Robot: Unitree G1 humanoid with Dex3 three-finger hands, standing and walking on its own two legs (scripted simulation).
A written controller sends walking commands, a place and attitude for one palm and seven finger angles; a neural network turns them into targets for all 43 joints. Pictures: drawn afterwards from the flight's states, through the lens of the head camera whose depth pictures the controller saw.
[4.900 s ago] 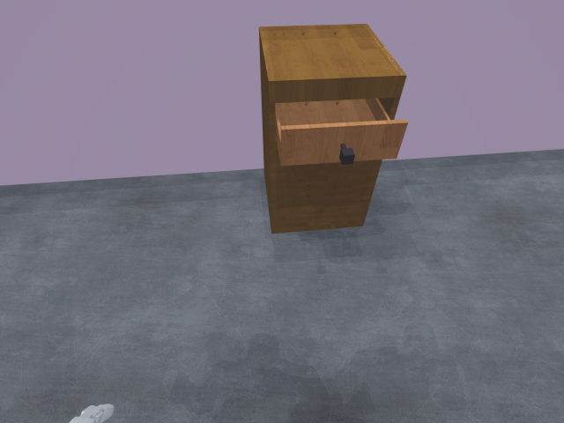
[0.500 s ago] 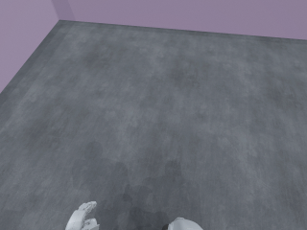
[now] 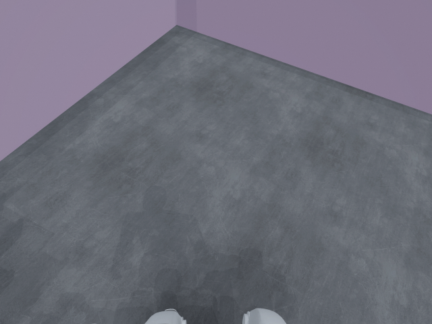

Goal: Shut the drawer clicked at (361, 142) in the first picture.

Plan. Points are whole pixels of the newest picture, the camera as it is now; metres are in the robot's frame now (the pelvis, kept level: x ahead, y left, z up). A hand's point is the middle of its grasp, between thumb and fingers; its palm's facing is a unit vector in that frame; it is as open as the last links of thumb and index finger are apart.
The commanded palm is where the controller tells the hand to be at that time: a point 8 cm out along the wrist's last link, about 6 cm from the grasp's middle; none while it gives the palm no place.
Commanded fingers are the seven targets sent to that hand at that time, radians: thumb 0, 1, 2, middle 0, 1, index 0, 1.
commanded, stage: turn to face it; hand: left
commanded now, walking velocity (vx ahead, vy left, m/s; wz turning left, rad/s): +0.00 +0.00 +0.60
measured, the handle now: out of the picture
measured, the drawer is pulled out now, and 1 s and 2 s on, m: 0.14 0.14 0.14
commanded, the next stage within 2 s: take the last steps up to it in 1.78 s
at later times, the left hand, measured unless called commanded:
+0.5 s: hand out of the picture +0.01 +0.18 -0.14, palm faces +0.34 -0.90 -0.28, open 7.4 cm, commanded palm none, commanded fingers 0.00 0.90 0.90 -0.20 -0.30 -0.20 -0.30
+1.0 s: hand out of the picture -0.18 +0.15 -0.18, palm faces +0.64 -0.73 -0.23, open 7.4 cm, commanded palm none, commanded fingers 0.00 0.90 0.90 -0.20 -0.30 -0.20 -0.30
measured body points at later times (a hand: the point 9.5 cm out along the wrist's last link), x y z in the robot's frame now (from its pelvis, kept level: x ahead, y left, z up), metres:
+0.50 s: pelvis -0.02 -0.05 +0.01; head +0.01 -0.05 +0.46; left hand -0.01 +0.23 -0.12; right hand +0.11 -0.29 -0.14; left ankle +0.07 +0.06 -0.72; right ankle -0.01 -0.17 -0.73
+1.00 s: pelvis -0.06 -0.03 +0.00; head -0.04 +0.02 +0.44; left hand -0.22 +0.18 -0.16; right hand +0.21 -0.15 -0.12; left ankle -0.12 +0.05 -0.73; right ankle -0.01 -0.17 -0.70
